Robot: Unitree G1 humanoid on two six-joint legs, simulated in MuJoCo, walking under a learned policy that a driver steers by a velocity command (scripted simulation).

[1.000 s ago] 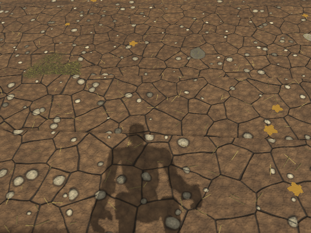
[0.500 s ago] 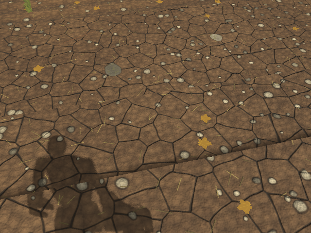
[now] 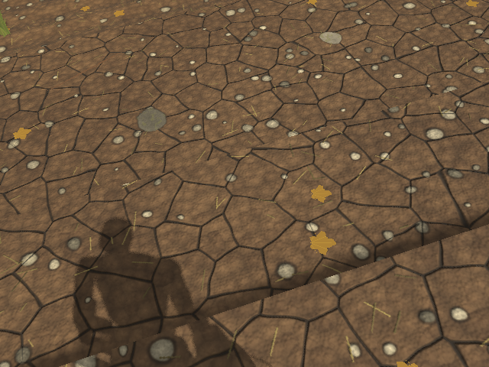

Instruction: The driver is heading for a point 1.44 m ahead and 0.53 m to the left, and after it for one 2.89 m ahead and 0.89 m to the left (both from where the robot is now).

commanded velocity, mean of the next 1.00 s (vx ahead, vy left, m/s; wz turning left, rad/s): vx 0.11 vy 0.00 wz -0.01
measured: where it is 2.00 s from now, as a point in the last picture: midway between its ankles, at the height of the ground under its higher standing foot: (228, 306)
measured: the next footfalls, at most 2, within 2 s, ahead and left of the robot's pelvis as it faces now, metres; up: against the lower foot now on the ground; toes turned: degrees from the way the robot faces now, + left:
left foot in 0.28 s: +0.13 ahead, +0.10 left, +0.00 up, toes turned +1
left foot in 0.98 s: +0.23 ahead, +0.13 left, +0.00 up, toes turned +4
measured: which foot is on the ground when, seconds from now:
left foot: up 0.00-0.26, down 0.28-0.72, up 0.74-0.96, down 0.98-1.00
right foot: down 0.00-0.98, up 1.00-1.00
